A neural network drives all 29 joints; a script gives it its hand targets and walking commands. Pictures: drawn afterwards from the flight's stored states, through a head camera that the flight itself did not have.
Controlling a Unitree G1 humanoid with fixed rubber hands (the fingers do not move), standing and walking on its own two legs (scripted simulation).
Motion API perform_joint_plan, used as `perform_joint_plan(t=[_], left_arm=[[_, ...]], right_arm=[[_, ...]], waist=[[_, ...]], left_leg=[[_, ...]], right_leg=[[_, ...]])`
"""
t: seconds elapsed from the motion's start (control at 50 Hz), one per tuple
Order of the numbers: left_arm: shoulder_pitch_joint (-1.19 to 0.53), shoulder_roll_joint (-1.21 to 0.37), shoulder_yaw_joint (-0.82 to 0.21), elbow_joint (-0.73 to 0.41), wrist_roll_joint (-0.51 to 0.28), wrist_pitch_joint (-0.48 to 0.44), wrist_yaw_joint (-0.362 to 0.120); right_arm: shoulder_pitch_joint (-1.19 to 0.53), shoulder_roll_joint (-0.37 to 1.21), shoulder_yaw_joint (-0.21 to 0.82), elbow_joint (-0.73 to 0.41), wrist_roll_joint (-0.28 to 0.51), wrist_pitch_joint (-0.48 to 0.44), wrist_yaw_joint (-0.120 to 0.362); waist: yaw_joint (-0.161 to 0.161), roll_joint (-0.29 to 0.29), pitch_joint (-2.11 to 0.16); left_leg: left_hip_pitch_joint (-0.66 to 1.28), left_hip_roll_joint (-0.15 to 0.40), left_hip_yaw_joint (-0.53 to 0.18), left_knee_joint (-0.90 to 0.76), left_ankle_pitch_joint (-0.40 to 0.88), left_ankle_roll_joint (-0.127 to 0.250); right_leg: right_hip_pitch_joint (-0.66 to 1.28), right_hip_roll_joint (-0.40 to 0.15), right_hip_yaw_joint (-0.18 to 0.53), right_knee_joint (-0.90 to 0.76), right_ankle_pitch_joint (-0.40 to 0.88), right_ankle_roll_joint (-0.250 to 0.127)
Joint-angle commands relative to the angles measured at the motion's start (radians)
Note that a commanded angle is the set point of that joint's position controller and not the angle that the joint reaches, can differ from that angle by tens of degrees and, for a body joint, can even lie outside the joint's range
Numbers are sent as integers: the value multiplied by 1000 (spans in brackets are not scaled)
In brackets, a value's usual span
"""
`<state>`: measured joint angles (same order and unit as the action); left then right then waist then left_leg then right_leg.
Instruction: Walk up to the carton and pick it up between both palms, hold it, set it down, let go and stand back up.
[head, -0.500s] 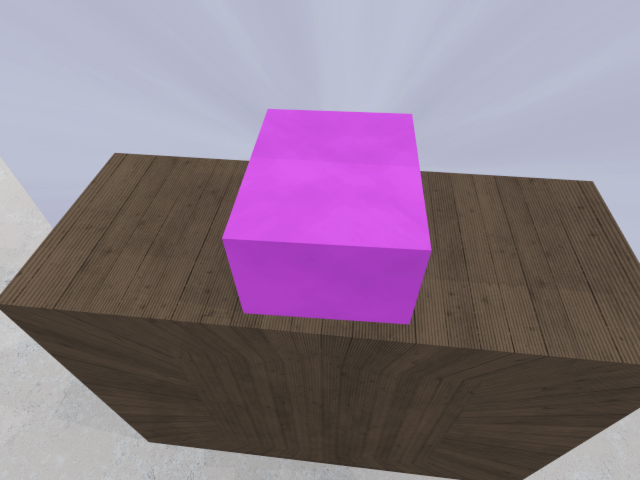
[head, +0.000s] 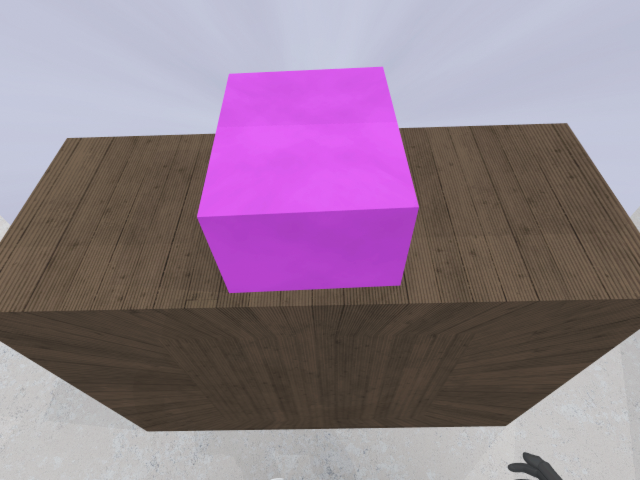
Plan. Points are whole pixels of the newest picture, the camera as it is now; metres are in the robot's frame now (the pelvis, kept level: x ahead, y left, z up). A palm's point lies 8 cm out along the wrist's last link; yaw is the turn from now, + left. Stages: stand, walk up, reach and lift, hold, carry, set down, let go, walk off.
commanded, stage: walk up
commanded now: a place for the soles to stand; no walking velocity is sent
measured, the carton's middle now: (310, 174) +0.54 +0.04 +0.06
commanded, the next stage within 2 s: reach and lift in 1.62 s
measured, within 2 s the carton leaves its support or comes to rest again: neither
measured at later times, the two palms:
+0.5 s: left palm out of the picture +0.09 +0.29 -0.09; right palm out of the picture +0.07 -0.22 -0.09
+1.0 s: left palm out of the picture +0.06 +0.29 -0.09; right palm out of the picture +0.08 -0.22 -0.09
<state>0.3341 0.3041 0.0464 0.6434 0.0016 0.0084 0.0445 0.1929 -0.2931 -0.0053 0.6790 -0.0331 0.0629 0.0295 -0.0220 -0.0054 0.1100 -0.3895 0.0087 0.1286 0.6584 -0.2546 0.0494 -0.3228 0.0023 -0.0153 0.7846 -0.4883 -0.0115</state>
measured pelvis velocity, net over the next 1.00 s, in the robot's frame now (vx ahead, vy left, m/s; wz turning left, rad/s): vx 0.00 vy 0.03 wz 0.01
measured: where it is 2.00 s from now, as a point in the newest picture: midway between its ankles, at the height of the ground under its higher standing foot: outside the picture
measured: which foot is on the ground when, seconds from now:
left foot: down 0.00-1.00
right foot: down 0.00-1.00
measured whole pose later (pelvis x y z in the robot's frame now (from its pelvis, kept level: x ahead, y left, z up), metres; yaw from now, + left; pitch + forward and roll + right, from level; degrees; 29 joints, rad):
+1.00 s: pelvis +0.00 +0.03 +0.02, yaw +1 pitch -2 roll +0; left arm 0.33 0.26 -0.01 0.77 0.00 0.00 0.00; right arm 0.31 -0.26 0.00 0.74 -0.01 0.00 0.00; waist 0.00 0.01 0.02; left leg -0.26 0.01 -0.02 0.55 -0.26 -0.01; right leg -0.20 -0.03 -0.02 0.54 -0.32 0.02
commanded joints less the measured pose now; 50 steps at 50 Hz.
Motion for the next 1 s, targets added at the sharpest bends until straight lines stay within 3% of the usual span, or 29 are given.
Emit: perform_joint_plan(t=[0.0, 0.02, 0.04, 0.06, 0.1, 0.14, 0.18, 0.2, 0.22, 0.24, 0.28, 0.3, 0.34, 0.36, 0.42, 0.48, 0.5, 0.58, 0.64, 0.7, 0.72, 0.76, 0.78, 0.84, 0.88, 0.98], left_arm=[[110, 169, 48, -67, 23, -48, -14], [53, 226, 63, -68, 23, -36, -11], [13, 209, 53, -72, 32, -36, -12], [-44, 165, 38, -85, 27, -40, -18], [-44, 125, 15, -99, 27, -49, -20], [-42, 146, 17, -83, 16, -50, -24], [-14, 136, 12, -74, 0, -42, -37], [9, 121, 5, -78, -5, -39, -39], [32, 105, -1, -69, -14, -35, -44], [56, 72, -12, -61, -9, -28, -44], [-1, 86, -5, -53, -9, -18, -44], [-19, 98, 4, -49, -8, -17, -46], [-19, 96, -1, -37, -10, -18, -49], [-12, 91, 0, -42, -4, -21, -47], [-11, 85, -5, -30, 4, -26, -46], [17, 92, -9, -5, 5, -29, -45], [1, 105, -7, -2, 9, -29, -44], [0, 101, -10, 16, 8, -31, -45], [20, 102, -13, 26, 5, -36, -43], [39, 106, -14, 41, 2, -38, -42], [28, 106, -13, 43, 7, -40, -44], [14, 107, -11, 35, 7, -39, -42], [28, 101, -15, 40, 8, -41, -43], [11, 109, -17, 45, -3, -33, -42], [31, 107, -18, 43, -2, -29, -39], [5, 116, -14, 46, -1, -23, -38]], right_arm=[[17, -64, -11, -73, 21, -22, -8], [5, -97, -21, -70, 15, -10, -19], [33, -102, -32, -45, 14, 1, -18], [34, -108, -34, -29, 8, -2, -15], [22, -104, -28, -12, 14, -30, -7], [48, -75, -20, 2, 19, -51, -11], [58, -96, -25, 0, 12, -72, -15], [48, -121, -32, -6, 11, -77, -18], [48, -122, -31, -16, 12, -82, -21], [42, -131, -36, -10, 30, -79, -18], [53, -125, -33, 1, 41, -74, -15], [61, -110, -31, 4, 39, -74, -18], [84, -113, -33, 5, 32, -79, -22], [78, -124, -35, 0, 31, -83, -23], [94, -129, -36, 1, 33, -90, -22], [63, -123, -38, -23, 36, -85, -24], [91, -121, -35, -20, 37, -83, -21], [105, -140, -46, -25, 29, -83, -24], [119, -127, -46, -27, 30, -84, -26], [120, -128, -43, -31, 29, -86, -27], [128, -124, -42, -28, 29, -85, -27], [134, -121, -45, -34, 32, -86, -29], [133, -121, -41, -28, 24, -87, -30], [144, -114, -37, -29, 21, -86, -34], [146, -118, -40, -30, 23, -83, -33], [151, -106, -33, -25, 27, -82, -37]], waist=[[37, -123, -217], [44, -119, -112], [24, -172, -78], [3, -160, -18], [5, -143, -34], [-10, -108, -81], [8, -128, -155], [28, -89, -164], [42, -81, -173], [48, -53, -181], [35, -30, -56], [28, -33, -39], [19, 4, -46], [35, 51, -28], [26, 85, -63], [50, 131, -5], [27, 126, -34], [29, 46, -37], [18, 85, -73], [29, 44, -96], [14, 25, -93], [6, 15, -98], [20, 37, -126], [16, -49, -99], [26, -10, -114], [16, -14, -82]], left_leg=[[-84, 73, -111, 63, -72, -31], [-68, 34, -121, 155, -292, -49], [16, 64, -171, 215, -268, -39], [13, 74, -182, 197, -239, -37], [12, 54, -172, 46, -146, -47], [106, 35, -136, -96, 18, -48], [230, 48, -140, -216, 180, -42], [274, 86, -196, -182, 289, -27], [276, 126, -248, -189, 268, -14], [213, 131, -269, -192, 152, 9], [65, 102, -238, -244, -32, -15], [92, 78, -232, -248, -25, -23], [98, 100, -242, -266, -31, -17], [89, 104, -253, -273, -22, -11], [57, 115, -284, -314, -79, 0], [38, 111, -275, -327, -151, -2], [18, 107, -289, -342, -186, -4], [62, 110, -291, -319, -137, 1], [114, 104, -286, -307, -101, 6], [146, 104, -277, -275, -24, 8], [152, 87, -249, -254, 27, 1], [147, 83, -246, -248, 64, 0], [168, 86, -246, -227, 109, -4], [182, 78, -235, -203, 185, -6], [170, 71, -234, -205, 151, -2], [145, 74, -229, -200, 166, -10]], right_leg=[[265, -291, 459, -472, 220, -108], [78, -377, 518, -474, 212, -209], [-51, -392, 522, -477, 148, -246], [-71, -355, 456, -484, 194, -234], [53, -242, 273, -399, 559, -154], [85, -206, 207, -326, 678, -116], [105, -155, 142, -283, 618, -64], [69, -125, 118, -268, 583, -34], [50, -84, 92, -274, 401, -20], [92, -63, 82, -317, 260, -8], [104, -79, 104, -354, 164, -12], [74, -87, 124, -358, 161, -17], [51, -71, 109, -344, 170, -15], [50, -66, 102, -339, 192, -16], [102, -64, 80, -312, 181, -12], [66, -68, 75, -331, 190, -6], [96, -62, 73, -328, 170, -8], [64, -65, 69, -340, 194, 2], [54, -71, 79, -338, 206, -4], [72, -81, 80, -345, 257, 1], [65, -87, 91, -355, 272, -2], [76, -87, 86, -337, 280, -4], [91, -86, 81, -343, 304, -7], [63, -95, 72, -348, 347, -6], [74, -100, 72, -350, 331, -8], [75, -103, 66, -345, 325, -16]])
